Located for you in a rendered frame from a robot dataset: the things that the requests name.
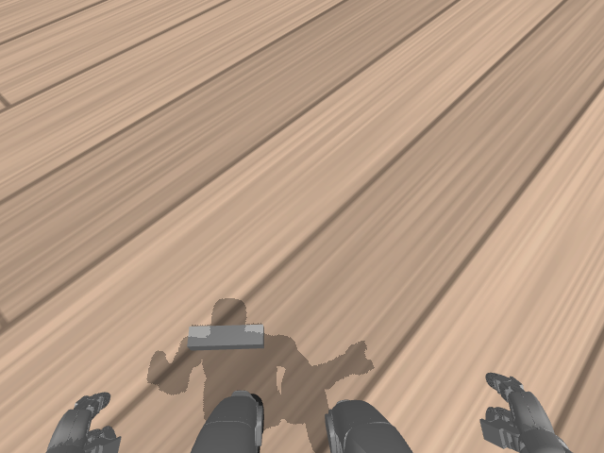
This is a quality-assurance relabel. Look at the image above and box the carton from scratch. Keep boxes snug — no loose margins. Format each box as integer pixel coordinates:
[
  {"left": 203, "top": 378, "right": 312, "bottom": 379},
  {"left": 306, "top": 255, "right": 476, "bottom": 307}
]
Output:
[{"left": 187, "top": 325, "right": 264, "bottom": 351}]

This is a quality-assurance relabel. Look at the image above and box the left robot hand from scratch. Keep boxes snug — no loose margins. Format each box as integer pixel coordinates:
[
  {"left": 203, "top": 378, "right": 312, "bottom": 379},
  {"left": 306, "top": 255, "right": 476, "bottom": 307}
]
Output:
[{"left": 46, "top": 393, "right": 122, "bottom": 453}]

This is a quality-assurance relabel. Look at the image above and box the right robot hand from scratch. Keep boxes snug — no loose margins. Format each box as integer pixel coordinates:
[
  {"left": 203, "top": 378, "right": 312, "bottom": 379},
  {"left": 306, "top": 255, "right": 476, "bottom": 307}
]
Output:
[{"left": 479, "top": 373, "right": 555, "bottom": 453}]

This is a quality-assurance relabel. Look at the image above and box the right robot arm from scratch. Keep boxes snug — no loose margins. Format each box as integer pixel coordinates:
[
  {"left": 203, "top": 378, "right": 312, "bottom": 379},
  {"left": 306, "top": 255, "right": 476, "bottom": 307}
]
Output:
[{"left": 518, "top": 429, "right": 573, "bottom": 453}]

